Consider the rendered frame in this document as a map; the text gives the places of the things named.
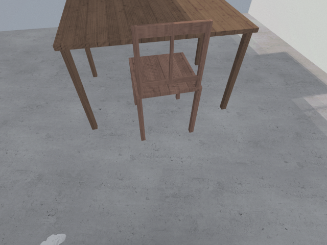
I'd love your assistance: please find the robot left hand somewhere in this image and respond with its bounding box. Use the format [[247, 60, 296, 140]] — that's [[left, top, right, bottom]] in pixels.
[[40, 234, 66, 245]]

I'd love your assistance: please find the table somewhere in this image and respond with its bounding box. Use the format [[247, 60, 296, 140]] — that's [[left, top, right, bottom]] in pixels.
[[53, 0, 259, 130]]

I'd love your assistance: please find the chair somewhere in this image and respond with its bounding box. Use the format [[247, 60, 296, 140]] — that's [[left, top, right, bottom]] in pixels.
[[129, 19, 213, 141]]

